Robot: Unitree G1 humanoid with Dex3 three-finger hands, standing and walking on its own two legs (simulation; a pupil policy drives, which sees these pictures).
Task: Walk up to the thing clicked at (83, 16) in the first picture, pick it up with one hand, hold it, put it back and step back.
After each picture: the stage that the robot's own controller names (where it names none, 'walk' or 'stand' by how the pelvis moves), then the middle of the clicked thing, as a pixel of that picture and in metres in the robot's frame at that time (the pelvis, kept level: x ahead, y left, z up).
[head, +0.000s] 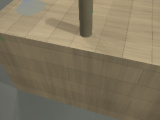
stand; (85, 14) +0.75 +0.03 +0.05
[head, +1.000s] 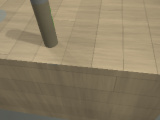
walk; (45, 22) +0.63 +0.23 +0.07
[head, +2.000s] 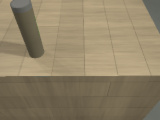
stand; (29, 31) +0.55 +0.25 +0.08
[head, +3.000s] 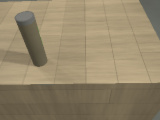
stand; (33, 41) +0.55 +0.25 +0.05
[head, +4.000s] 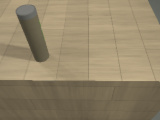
stand; (35, 36) +0.54 +0.24 +0.05
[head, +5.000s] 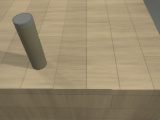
stand; (32, 44) +0.52 +0.25 +0.05
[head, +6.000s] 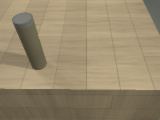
stand; (32, 44) +0.51 +0.25 +0.05
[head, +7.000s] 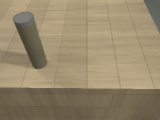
stand; (32, 43) +0.52 +0.25 +0.05
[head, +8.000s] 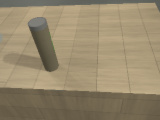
rise first; (45, 47) +0.52 +0.23 +0.06
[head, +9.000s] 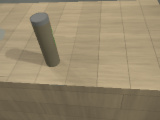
go down; (47, 42) +0.54 +0.23 +0.06
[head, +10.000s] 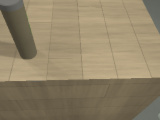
go down; (20, 30) +0.53 +0.21 +0.08
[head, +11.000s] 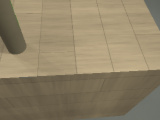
go down; (6, 22) +0.53 +0.23 +0.10
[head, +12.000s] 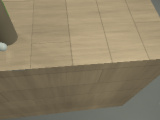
close in; out of the picture +0.53 +0.24 +0.13
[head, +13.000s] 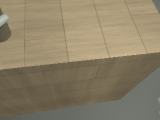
lift; out of the picture +0.54 +0.23 +0.13
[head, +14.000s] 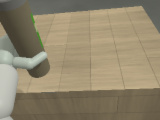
lift; (26, 40) +0.34 +0.16 +0.27
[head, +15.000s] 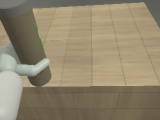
hold; (29, 47) +0.33 +0.17 +0.24
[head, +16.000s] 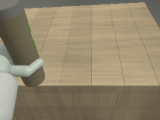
hold; (22, 48) +0.33 +0.19 +0.23
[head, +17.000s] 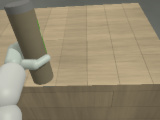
crouch; (32, 46) +0.39 +0.17 +0.20
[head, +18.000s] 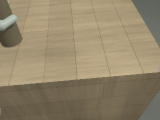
lower; out of the picture +0.49 +0.23 +0.25
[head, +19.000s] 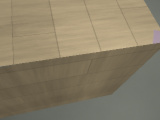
lower; out of the picture +0.56 +0.23 +0.14
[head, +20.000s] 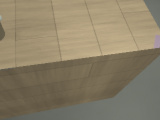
lower; out of the picture +0.55 +0.23 +0.14
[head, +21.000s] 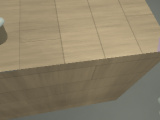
lower; out of the picture +0.54 +0.23 +0.14
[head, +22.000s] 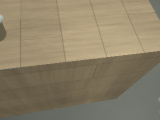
lower; out of the picture +0.54 +0.23 +0.14
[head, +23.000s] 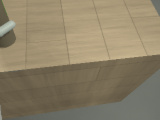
open; out of the picture +0.53 +0.22 +0.13
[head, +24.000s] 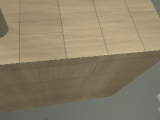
rise; out of the picture +0.53 +0.22 +0.14
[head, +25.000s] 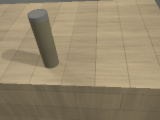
sink last; (45, 41) +0.52 +0.22 +0.10
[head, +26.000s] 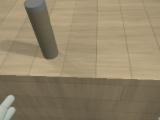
stand; (43, 32) +0.53 +0.21 +0.10
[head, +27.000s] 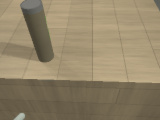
stand; (39, 34) +0.52 +0.21 +0.11
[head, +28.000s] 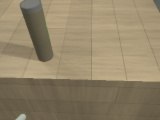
stand; (39, 33) +0.53 +0.21 +0.11
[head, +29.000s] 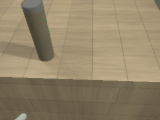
stand; (40, 33) +0.53 +0.21 +0.11
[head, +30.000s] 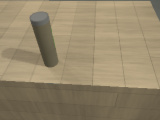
stand; (46, 42) +0.54 +0.21 +0.06
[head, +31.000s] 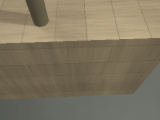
walk; out of the picture +0.65 +0.23 +0.08
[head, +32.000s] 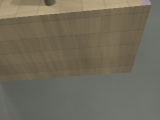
walk; out of the picture +0.97 +0.29 +0.07
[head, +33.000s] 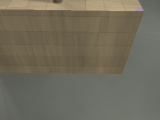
stand; out of the picture +1.12 +0.24 +0.06
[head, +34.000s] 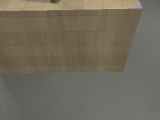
stand; out of the picture +1.11 +0.24 +0.05
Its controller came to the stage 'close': yes
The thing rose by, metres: 0.23
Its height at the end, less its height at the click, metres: +0.00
